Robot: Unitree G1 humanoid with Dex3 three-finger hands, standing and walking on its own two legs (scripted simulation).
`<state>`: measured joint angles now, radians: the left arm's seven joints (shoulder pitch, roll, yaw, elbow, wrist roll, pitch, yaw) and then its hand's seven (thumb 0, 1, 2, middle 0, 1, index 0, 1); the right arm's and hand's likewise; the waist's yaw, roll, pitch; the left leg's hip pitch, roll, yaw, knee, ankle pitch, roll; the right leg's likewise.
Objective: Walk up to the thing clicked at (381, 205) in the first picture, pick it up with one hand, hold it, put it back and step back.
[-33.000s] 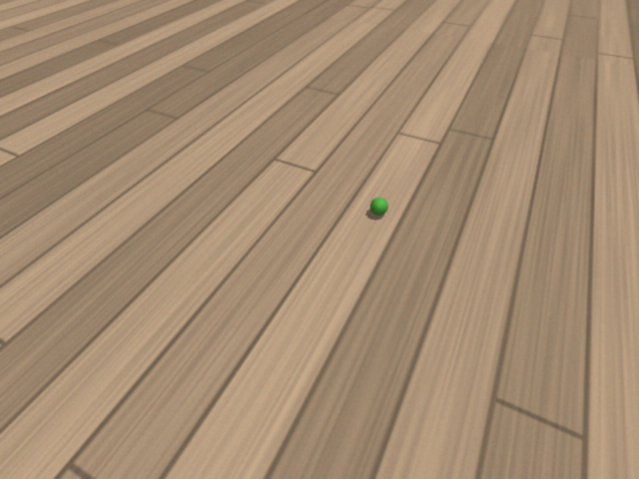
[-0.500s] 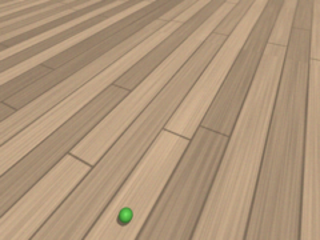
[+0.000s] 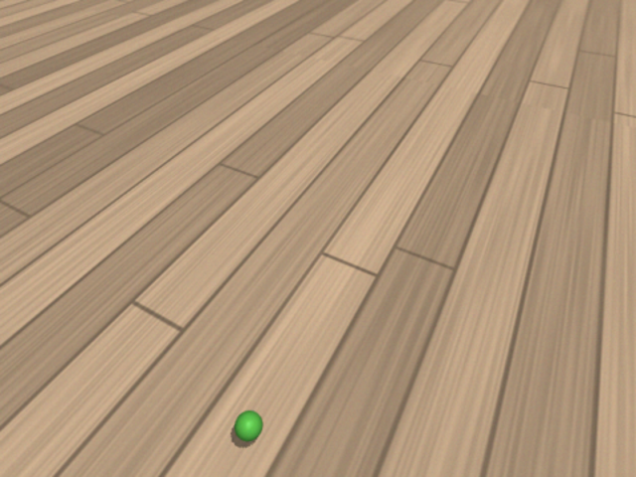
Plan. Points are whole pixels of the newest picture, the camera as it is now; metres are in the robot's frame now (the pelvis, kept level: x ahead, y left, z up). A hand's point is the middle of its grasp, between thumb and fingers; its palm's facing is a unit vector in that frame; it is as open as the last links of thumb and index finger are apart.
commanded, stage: stand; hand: left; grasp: from above
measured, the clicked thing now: (248, 425) +0.42 +0.22 -0.74
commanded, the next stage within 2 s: rise first in 0.10 s
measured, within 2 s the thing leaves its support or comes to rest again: neither
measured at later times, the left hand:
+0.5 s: hand out of the picture +0.15 +0.26 -0.17, palm faces -0.07 -0.93 -0.37, open 9.9 cm
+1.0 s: hand out of the picture +0.12 +0.27 -0.25, palm faces -0.22 -0.84 -0.50, open 14.1 cm
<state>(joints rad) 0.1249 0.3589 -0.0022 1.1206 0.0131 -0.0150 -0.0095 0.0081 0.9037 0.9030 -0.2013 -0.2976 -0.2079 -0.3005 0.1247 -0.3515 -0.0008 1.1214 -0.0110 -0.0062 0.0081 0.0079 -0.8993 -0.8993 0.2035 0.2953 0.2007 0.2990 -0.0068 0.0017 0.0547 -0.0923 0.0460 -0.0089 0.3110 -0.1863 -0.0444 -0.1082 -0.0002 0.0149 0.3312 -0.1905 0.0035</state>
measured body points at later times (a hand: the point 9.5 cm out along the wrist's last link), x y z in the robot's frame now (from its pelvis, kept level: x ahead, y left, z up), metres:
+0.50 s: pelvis -0.02 +0.01 -0.03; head +0.04 +0.01 +0.42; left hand +0.15 +0.30 -0.15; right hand +0.09 -0.26 -0.15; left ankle -0.01 +0.15 -0.75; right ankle -0.01 -0.12 -0.75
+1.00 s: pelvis -0.02 +0.02 -0.11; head +0.09 +0.04 +0.33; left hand +0.13 +0.31 -0.21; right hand +0.17 -0.22 -0.19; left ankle -0.01 +0.15 -0.75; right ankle -0.01 -0.12 -0.75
